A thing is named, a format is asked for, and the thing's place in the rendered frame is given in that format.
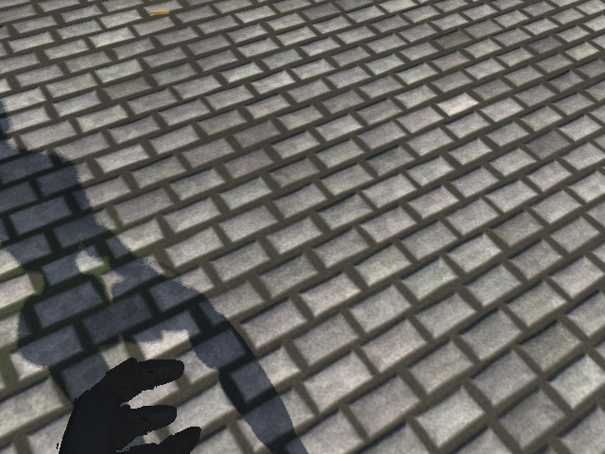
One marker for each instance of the left robot hand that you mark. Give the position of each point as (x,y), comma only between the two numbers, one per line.
(98,425)

